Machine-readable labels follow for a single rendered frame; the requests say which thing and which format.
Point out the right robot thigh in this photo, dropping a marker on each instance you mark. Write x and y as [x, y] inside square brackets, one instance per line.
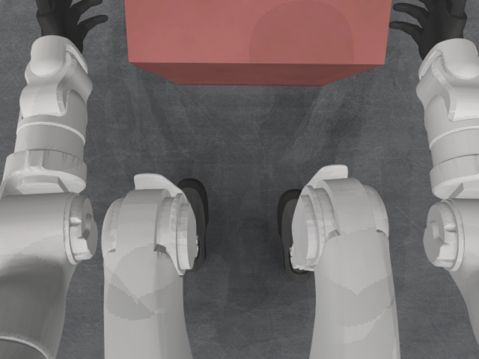
[356, 314]

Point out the robot thigh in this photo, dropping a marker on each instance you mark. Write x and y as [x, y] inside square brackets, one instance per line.
[356, 314]
[143, 292]

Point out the carton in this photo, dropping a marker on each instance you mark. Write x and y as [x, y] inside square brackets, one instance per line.
[257, 42]

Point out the right robot upper arm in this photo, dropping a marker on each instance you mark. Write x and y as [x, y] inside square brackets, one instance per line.
[451, 241]

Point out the left robot thigh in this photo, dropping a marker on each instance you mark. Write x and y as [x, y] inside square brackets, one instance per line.
[143, 292]

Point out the robot right forearm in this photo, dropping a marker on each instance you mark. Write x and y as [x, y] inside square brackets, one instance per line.
[449, 92]

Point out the left robot upper arm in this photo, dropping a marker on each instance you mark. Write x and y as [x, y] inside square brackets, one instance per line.
[42, 239]

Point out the robot left hand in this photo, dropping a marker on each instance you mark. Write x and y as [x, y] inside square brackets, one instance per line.
[56, 17]

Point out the robot right hand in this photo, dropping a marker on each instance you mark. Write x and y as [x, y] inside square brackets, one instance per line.
[444, 20]

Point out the robot left forearm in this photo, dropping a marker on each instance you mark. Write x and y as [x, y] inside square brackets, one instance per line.
[50, 135]

